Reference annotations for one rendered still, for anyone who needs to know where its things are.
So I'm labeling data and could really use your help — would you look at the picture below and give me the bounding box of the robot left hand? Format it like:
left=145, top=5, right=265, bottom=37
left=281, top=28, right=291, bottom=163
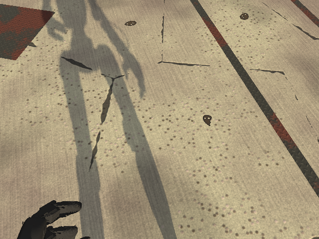
left=17, top=200, right=91, bottom=239

